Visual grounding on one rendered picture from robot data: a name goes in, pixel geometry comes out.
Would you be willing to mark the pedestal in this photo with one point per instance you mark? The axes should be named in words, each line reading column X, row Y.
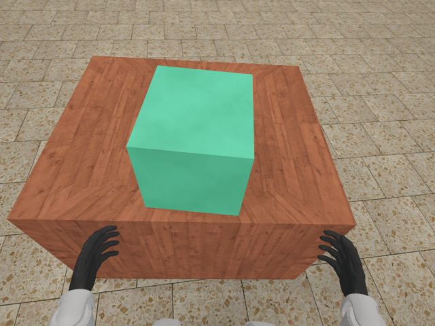
column 84, row 181

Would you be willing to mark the left robot hand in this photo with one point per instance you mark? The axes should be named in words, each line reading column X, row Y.
column 90, row 258

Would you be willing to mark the right robot hand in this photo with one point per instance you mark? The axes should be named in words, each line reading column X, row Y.
column 347, row 265

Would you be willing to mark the robot left forearm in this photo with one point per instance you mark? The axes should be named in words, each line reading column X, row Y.
column 75, row 308

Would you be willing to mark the carton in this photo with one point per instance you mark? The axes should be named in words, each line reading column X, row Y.
column 192, row 145

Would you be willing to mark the robot right forearm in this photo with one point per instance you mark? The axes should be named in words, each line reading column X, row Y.
column 360, row 310

